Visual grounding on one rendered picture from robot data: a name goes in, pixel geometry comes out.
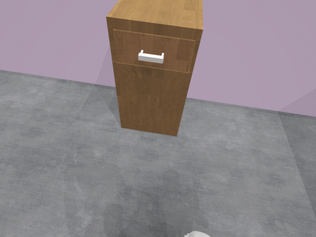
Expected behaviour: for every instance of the handle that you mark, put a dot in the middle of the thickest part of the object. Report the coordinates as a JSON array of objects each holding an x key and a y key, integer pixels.
[{"x": 150, "y": 58}]

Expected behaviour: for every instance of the cabinet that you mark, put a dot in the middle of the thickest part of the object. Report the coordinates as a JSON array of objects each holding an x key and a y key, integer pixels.
[{"x": 152, "y": 99}]

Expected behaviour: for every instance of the drawer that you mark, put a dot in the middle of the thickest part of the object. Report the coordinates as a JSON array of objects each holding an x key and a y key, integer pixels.
[{"x": 177, "y": 51}]

